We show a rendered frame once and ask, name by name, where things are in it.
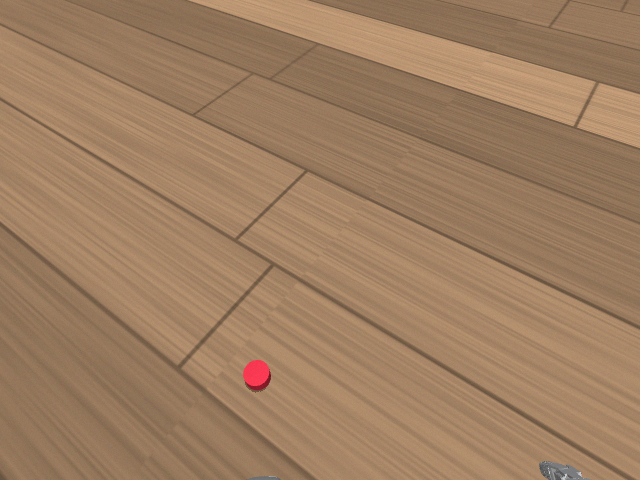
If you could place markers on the right robot hand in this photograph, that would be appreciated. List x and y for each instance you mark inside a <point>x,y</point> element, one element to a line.
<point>556,471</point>

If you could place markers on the tin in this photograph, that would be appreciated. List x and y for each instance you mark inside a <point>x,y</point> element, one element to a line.
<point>257,375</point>

